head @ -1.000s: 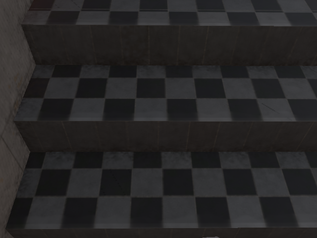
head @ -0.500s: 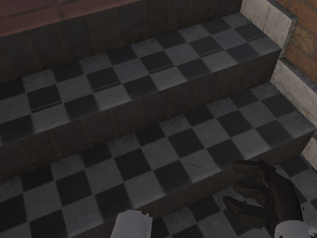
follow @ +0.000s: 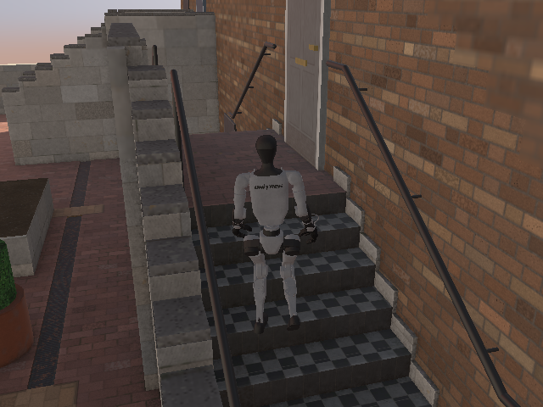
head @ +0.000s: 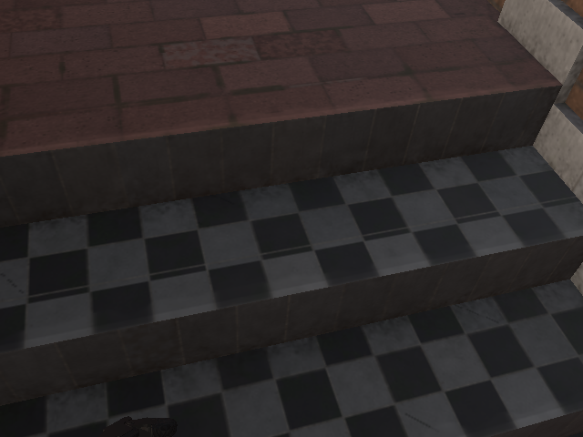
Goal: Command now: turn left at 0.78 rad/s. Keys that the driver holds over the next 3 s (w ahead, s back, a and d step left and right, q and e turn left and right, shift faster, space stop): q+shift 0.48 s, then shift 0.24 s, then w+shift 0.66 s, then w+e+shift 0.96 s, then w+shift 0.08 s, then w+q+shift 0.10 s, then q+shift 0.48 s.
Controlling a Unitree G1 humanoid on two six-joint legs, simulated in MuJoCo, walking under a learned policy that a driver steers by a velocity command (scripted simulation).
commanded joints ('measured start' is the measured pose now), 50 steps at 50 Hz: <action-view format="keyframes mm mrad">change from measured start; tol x64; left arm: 1 -2 41 2 -61 -2 0 1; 50 451 110 53 296 -21 -239 19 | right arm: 1 -36 -95 -27 -77 1 -35 -24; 26 381 -116 -66 12 -2 72 24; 50 -531 -11 18 -225 -45 -30 59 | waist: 1 10 151 -31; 50 147 124 240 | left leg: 1 172 152 -423 -336 457 139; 39 145 -7 -220 -249 -35 -3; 50 -1099 78 -59 898 183 -37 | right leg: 1 -132 27 -20 -35 -2 5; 17 143 -12 166 -595 -233 -4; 21 736 -337 255 -1015 859 -109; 29 178 10 211 36 -260 10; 37 288 -12 -94 -908 -83 -31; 44 726 -270 27 -1012 982 9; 47 800 -491 522 -1454 -475 -215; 50 850 -367 328 -1414 -24 -153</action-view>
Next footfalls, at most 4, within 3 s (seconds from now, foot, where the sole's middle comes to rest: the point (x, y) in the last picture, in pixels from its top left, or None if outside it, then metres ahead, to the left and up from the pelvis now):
0.22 right None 0.04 -0.17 -0.70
0.84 right None -0.04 -0.22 -0.86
1.14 left None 0.14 0.05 -0.69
1.58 right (284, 408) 0.48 0.01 -0.52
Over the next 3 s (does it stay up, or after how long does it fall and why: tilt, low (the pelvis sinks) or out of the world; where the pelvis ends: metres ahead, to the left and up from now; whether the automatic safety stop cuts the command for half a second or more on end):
stays up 1.47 0.14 0.59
